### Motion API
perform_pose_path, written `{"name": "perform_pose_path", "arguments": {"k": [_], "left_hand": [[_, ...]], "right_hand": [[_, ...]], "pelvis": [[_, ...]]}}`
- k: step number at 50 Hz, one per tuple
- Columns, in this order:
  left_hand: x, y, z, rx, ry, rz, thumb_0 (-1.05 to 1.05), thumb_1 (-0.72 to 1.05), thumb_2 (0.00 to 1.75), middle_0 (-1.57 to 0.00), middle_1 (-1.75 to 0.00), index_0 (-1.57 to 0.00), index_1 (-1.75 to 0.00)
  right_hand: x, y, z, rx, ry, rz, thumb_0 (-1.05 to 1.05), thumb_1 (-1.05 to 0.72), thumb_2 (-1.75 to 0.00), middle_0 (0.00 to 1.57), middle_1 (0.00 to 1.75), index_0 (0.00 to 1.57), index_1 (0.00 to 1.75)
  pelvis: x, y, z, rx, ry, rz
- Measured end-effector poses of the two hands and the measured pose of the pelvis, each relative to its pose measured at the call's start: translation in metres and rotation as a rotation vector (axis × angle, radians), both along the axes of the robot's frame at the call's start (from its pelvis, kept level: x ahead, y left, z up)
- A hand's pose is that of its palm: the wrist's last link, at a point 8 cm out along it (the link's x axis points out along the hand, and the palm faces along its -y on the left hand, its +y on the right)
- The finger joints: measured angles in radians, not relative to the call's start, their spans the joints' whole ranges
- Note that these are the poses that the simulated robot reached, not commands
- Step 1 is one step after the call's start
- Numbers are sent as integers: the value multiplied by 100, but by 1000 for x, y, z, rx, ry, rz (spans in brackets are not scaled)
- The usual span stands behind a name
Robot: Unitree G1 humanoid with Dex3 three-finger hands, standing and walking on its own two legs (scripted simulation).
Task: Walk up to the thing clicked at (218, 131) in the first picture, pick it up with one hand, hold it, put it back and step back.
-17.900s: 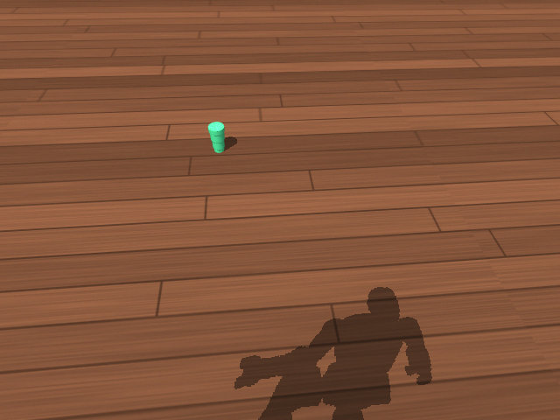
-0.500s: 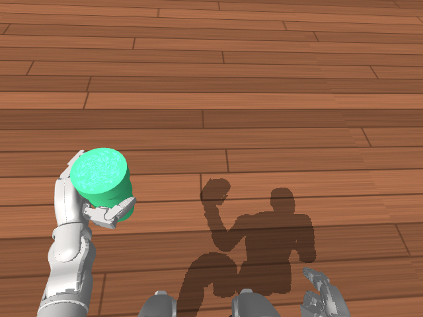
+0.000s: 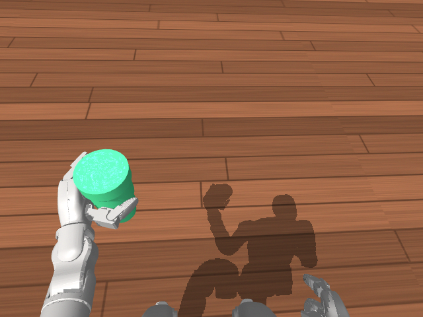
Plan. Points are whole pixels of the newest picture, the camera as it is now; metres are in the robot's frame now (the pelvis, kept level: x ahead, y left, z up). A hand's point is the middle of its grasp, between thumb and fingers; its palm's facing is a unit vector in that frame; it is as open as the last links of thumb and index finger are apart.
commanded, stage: hold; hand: left
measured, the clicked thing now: (113, 192) +0.34 +0.18 +0.03
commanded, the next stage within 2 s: none
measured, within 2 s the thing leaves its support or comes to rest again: neither
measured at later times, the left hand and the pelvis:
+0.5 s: hand (112, 188) +0.33 +0.17 +0.06, palm faces +0.20 -0.98 +0.00, open 10.6 cm; pelvis +0.00 +0.00 +0.01, yaw +0 degrees
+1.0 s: hand (112, 190) +0.32 +0.17 +0.06, palm faces +0.20 -0.98 +0.00, open 10.6 cm; pelvis +0.00 -0.01 +0.01, yaw +0 degrees
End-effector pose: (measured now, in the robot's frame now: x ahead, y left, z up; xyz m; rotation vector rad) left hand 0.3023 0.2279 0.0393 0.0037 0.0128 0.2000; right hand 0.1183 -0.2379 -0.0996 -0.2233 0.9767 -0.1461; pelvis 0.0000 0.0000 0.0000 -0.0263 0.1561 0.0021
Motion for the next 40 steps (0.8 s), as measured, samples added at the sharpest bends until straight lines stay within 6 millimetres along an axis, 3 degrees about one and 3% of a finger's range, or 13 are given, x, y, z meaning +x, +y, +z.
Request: {"name": "perform_pose_path", "arguments": {"k": [40], "left_hand": [[-9,-12,19,-3,-7,3,0,-44,109,-73,-101,-67,-102]], "right_hand": [[3,-3,14,14,-40,10,1,-90,-90,20,30,20,30]], "pelvis": [[-4,-4,13,10,-53,1]]}}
